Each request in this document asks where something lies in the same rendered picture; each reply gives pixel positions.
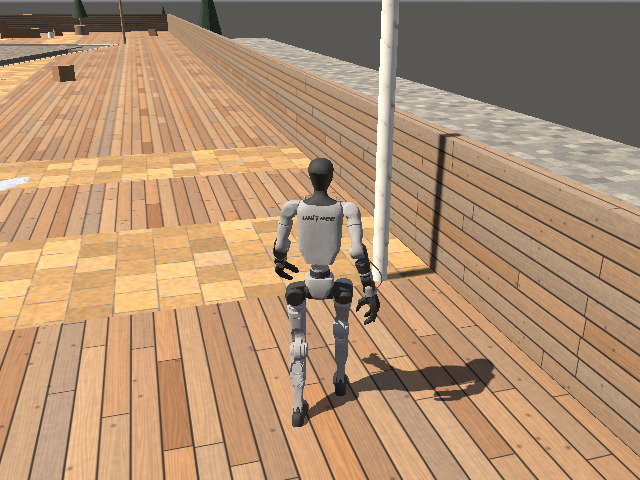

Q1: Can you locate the left robot hand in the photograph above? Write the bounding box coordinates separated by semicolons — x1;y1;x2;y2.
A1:
275;261;299;280

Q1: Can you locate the robot torso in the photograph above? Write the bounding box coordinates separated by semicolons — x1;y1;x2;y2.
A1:
297;196;344;300

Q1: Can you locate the robot right forearm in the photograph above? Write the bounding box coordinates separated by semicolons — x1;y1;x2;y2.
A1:
355;244;377;297

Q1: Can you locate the robot right upper arm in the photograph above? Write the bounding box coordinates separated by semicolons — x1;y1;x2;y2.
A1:
341;201;364;259

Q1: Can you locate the right robot hand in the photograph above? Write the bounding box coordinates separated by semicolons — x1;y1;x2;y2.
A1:
356;294;380;325

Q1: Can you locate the robot left forearm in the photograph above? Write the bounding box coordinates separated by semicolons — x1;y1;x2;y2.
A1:
273;238;287;268

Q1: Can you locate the robot left upper arm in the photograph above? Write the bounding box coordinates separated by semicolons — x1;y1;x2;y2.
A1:
275;200;300;253

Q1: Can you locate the left robot thigh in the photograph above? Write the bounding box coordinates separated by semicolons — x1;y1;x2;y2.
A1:
285;280;308;360

